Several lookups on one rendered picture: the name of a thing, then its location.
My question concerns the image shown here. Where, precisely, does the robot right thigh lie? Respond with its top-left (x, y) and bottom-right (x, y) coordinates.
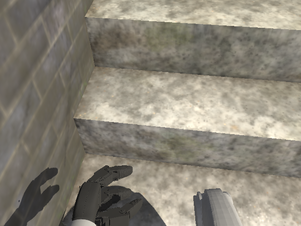
top-left (193, 188), bottom-right (243, 226)

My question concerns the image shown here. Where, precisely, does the robot left hand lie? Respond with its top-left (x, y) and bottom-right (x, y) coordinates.
top-left (71, 165), bottom-right (143, 226)

